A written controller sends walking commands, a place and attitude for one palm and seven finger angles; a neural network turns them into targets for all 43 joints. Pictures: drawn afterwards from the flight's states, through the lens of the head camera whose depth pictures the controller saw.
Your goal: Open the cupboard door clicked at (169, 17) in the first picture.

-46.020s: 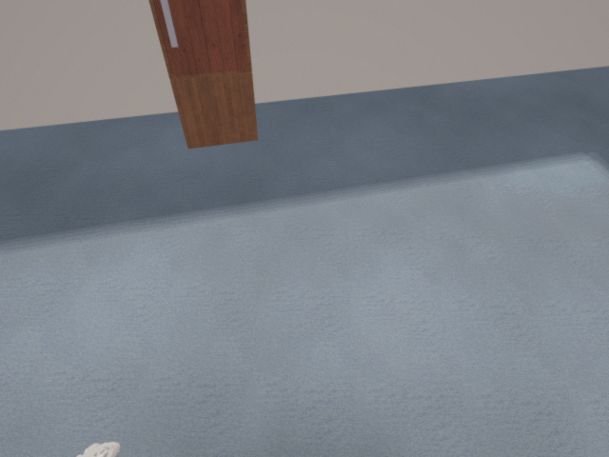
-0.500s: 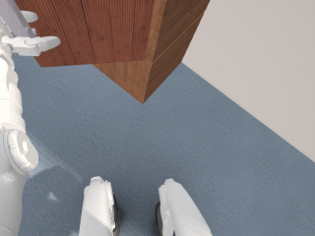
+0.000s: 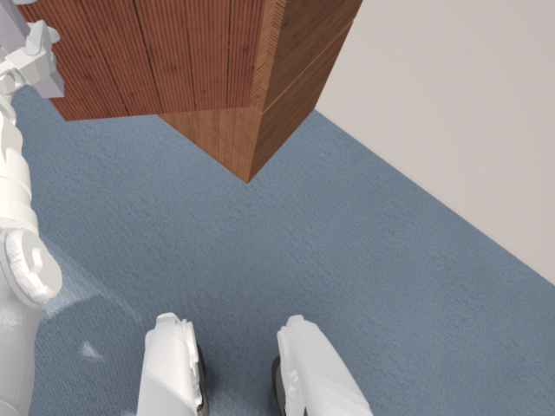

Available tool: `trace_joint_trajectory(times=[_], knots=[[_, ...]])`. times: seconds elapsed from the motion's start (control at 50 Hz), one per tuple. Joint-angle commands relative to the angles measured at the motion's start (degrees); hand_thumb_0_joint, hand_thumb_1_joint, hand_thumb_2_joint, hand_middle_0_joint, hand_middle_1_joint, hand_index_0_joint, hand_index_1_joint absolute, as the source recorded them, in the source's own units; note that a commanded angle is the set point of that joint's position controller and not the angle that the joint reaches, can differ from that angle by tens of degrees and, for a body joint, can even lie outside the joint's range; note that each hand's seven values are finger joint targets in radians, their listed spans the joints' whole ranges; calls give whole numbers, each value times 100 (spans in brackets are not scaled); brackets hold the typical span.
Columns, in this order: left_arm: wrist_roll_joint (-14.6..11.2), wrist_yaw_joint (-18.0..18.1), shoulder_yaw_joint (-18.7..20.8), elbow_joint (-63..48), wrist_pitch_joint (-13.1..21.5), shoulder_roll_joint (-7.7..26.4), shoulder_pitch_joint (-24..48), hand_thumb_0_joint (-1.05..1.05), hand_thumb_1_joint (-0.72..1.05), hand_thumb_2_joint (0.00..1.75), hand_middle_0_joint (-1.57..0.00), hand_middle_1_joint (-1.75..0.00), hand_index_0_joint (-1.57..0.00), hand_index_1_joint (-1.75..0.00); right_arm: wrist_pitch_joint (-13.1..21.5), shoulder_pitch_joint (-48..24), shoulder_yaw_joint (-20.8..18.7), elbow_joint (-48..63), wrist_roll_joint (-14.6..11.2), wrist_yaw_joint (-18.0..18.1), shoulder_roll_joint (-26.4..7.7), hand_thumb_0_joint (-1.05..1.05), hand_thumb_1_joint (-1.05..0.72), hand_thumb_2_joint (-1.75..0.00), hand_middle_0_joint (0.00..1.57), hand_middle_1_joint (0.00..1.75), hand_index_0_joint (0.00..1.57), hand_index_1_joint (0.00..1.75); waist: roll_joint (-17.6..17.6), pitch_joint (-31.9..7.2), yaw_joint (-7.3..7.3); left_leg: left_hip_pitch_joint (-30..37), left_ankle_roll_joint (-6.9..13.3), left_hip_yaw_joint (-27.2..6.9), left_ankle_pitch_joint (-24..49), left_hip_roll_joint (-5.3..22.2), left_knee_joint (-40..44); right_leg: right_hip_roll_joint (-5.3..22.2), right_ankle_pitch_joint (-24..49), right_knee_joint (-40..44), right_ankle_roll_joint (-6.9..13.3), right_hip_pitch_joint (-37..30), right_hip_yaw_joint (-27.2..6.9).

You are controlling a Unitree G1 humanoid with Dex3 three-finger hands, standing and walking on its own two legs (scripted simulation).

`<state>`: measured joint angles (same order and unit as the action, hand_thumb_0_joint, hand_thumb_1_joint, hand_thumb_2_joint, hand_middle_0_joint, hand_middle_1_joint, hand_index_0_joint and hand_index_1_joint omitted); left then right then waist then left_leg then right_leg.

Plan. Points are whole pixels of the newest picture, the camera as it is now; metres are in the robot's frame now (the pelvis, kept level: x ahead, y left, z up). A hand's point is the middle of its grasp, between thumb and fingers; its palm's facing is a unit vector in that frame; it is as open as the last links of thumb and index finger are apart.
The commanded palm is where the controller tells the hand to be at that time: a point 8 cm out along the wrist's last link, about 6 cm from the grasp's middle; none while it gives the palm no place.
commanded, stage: pull the door open along its arc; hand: left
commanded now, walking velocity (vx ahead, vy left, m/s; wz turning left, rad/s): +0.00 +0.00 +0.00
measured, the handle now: (18, 23) +0.60 +0.27 +0.06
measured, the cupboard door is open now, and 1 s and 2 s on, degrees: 49 89 98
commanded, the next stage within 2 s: open thumb and fingers to let go in 1.12 s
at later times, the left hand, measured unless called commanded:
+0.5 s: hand (58, 106) +0.49 +0.22 +0.06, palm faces +0.13 -0.99 -0.01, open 6.4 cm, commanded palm +0.42 +0.25 +0.06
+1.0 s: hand (160, 186) +0.39 +0.11 +0.07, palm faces +0.52 -0.86 +0.00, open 6.6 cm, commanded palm +0.32 +0.13 +0.06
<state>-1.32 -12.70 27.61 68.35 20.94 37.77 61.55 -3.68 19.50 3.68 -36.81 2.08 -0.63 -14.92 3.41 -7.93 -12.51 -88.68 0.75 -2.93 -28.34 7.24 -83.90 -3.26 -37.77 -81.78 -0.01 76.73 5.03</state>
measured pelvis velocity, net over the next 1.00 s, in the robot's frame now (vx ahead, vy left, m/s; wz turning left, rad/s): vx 0.03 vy -0.03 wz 0.10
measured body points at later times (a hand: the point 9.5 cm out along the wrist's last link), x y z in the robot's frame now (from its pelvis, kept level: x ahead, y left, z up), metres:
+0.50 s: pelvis +0.02 +0.00 +0.03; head +0.18 +0.03 +0.45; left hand +0.47 +0.27 +0.07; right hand +0.07 -0.26 -0.09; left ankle +0.07 +0.12 -0.57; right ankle +0.00 -0.13 -0.57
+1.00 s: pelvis +0.03 -0.03 +0.05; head +0.14 -0.02 +0.49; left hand +0.36 +0.15 +0.07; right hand +0.18 -0.25 -0.08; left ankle +0.07 +0.12 -0.57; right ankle +0.00 -0.13 -0.57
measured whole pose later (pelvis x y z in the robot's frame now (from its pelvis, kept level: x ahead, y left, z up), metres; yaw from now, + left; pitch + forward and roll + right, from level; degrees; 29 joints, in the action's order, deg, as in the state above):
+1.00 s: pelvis +0.03 -0.03 +0.05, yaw +6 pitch +24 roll +0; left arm 4.8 32.9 1.2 31.9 29.9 -3.8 13.8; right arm -5.0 12.1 -1.7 -35.4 5.6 -3.8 -10.4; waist 1.3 -11.7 -2.6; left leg -67.7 -2.2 -0.7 -26.9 4.3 -71.1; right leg -0.4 -38.9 -73.6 2.4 58.2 3.8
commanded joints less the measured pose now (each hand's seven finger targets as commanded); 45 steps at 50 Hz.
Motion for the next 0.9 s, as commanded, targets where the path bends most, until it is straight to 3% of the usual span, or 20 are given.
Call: trace_joint_trajectory(times=[0.0, 0.02, 0.08, 0.24, 0.26, 0.34, 0.4, 0.44, 0.46, 0.48, 0.52, 0.56, 0.62, 0.68, 0.74, 0.78, 0.88], knots=[[-88, -18, 9, -1257, 355, 1404, 2378, 0, 90, 90, -40, -135, -40, -135, 15, 1243, -435, 103, 28, 93, -1159, 0, -90, -90, 20, 30, 20, 30, 1248, -3376, -33, 4200, 126, -394, 2004, -189, 638, -145, 1876, 1158, 160, -165, -90], [-89, -3, 75, -1302, 356, 1517, 2476, 0, 90, 90, -40, -135, -40, -135, 11, 1253, -437, 87, 28, 103, -1171, 0, -90, -90, 20, 30, 20, 30, 1186, -3417, -69, 4177, 141, -387, 2011, -179, 614, -153, 1905, 1161, 150, -203, -101], [-102, -23, 53, -1267, 340, 1345, 1991, 0, 90, 90, -40, -135, -40, -135, 9, 1216, -447, 153, 20, 80, -1149, 0, -90, -90, 20, 30, 20, 30, 1235, -3475, 80, 4221, 121, -355, 2035, -197, 659, -142, 1909, 1153, 161, -247, -94], [-354, -76, 30, -1862, 355, 857, 581, 0, 90, 90, -40, -135, -40, -135, -25, 1069, -554, 307, -64, 11, -1068, 0, -90, -90, 20, 30, 20, 30, 838, -3602, 411, 4312, 100, -207, 2286, -266, 903, -137, 2407, 1288, 128, -986, -126], [-379, -82, -1, -1969, 392, 743, 346, 0, 90, 90, -40, -135, -40, -135, -18, 1061, -570, 317, -74, -4, -1055, 0, -90, -90, 20, 30, 20, 30, 909, -3613, 459, 4471, 89, -209, 2395, -267, 948, -128, 2483, 1278, 143, -965, -129], [-539, -18, -223, -2460, 440, 221, -596, 0, 90, 90, -40, -135, -40, -135, -15, 872, -641, 406, -145, -45, -987, 0, -90, -90, 20, 30, 20, 30, 456, -3374, 552, 4372, 90, -100, 2318, -341, 1165, -106, 2693, 1460, 96, -1405, -129], [-663, 51, -422, -2987, 540, -265, -1471, 0, 90, 90, -40, -135, -40, -135, -1, 702, -706, 527, -185, -90, -917, 0, -90, -90, 20, 30, 20, 30, 473, -3380, 712, 4555, 59, -12, 2503, -411, 1296, -86, 2970, 1531, 97, -1645, -140], [-737, 126, -549, -3397, 620, -485, -1861, 0, 90, 90, -40, -135, -40, -135, -6, 616, -739, 573, -208, -103, -889, 0, -90, -90, 20, 30, 20, 30, 319, -3288, 745, 4623, 50, 15, 2593, -434, 1398, -80, 3149, 1579, 94, -1827, -128], [-1122, 908, 174, -3716, 638, -708, -2089, 0, 90, 90, -40, -135, -40, -135, 37, 574, -738, 660, -127, -60, -781, 0, -90, -90, 20, 30, 20, 30, 511, -3315, 1155, 4682, -29, 62, 2783, -436, 1487, -52, 3192, 1561, 84, -1933, -110], [-1057, 1341, -333, -3699, 616, -1384, -2474, 0, 90, 90, -40, -135, -40, -135, 71, 450, -712, 674, -119, -105, -682, 0, -90, -90, 20, 30, 20, 30, 394, -3138, 988, 4677, -66, 94, 2730, -441, 1554, -48, 3172, 1621, 41, -1874, -76], [-852, 2140, -414, -3887, 692, -1664, -2694, 0, 90, 90, -40, -135, -40, -135, 48, 408, -731, 660, -33, -149, -659, 0, -90, -90, 20, 30, 20, 30, 34, -2889, 955, 4476, -98, 128, 2595, -448, 1629, -31, 3132, 1631, 27, -2014, -57], [-476, 2832, -509, -4100, 860, -1786, -2680, 0, 90, 90, -40, -135, -40, -135, 13, 394, -741, 656, 82, -195, -622, 0, -90, -90, 20, 30, 20, 30, 51, -2819, 976, 4404, -108, 158, 2577, -476, 1629, -15, 3183, 1578, 46, -2097, -96], [63, 3573, -1076, -4143, 1046, -2424, -2779, 0, 90, 90, -40, -135, -40, -135, -74, 230, -772, 673, 223, -285, -547, 0, -90, -90, 20, 30, 20, 30, 64, -2703, 907, 4446, -129, 180, 2430, -488, 1647, 19, 3055, 1581, 66, -2026, -112], [450, 4018, -1473, -4207, 1203, -2821, -2748, 0, 90, 90, -40, -135, -40, -135, -130, 85, -810, 689, 312, -300, -512, 0, -90, -90, 20, 30, 20, 30, -63, -2751, 872, 4450, -113, 188, 2304, -510, 1642, 49, 3024, 1599, 73, -2078, -128], [569, 4350, -1875, -4282, 1269, -3328, -2884, 0, 90, 90, -40, -135, -40, -135, -145, -108, -822, 718, 335, -295, -443, 0, -90, -90, 20, 30, 20, 30, -138, -2727, 878, 4476, -104, 224, 2134, -545, 1706, 71, 2962, 1720, 78, -2228, -138], [655, 4457, -2162, -4414, 1297, -3568, -3174, 0, 90, 90, -40, -135, -40, -135, -120, -200, -849, 744, 359, -291, -421, 0, -90, -90, 20, 30, 20, 30, -255, -2875, 893, 4514, -84, 251, 2193, -562, 1691, 82, 3128, 1749, 74, -2367, -164], [791, 4505, -2802, -4774, 1375, -3998, -3641, 0, 90, 90, -40, -135, -40, -135, -19, -424, -855, 745, 367, -257, -297, 0, -90, -90, 20, 30, 20, 30, -476, -2784, 903, 4371, -29, 330, 2049, -622, 1695, 134, 3424, 1892, 56, -2702, -261]])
